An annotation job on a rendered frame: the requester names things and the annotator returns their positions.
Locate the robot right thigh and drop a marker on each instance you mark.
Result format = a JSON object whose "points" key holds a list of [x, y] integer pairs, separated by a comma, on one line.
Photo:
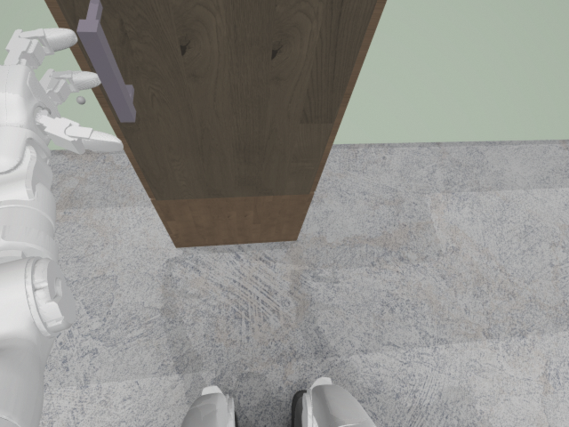
{"points": [[332, 406]]}

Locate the robot left thigh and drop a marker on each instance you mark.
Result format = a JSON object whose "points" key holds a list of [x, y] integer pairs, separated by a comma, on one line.
{"points": [[211, 410]]}

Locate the robot left hand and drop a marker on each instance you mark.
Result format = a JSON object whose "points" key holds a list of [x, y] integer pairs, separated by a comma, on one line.
{"points": [[22, 96]]}

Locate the cupboard door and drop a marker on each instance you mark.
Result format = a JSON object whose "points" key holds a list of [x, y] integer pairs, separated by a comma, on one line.
{"points": [[233, 98]]}

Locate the left robot forearm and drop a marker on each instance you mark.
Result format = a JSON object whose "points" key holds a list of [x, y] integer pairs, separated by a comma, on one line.
{"points": [[27, 206]]}

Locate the handle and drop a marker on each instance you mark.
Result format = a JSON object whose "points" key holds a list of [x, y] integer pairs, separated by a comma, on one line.
{"points": [[96, 45]]}

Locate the robot thigh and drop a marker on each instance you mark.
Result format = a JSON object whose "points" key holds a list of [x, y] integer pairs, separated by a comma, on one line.
{"points": [[211, 410], [332, 406]]}

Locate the left robot upper arm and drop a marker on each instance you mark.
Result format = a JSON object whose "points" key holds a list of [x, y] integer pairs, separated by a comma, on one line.
{"points": [[35, 305]]}

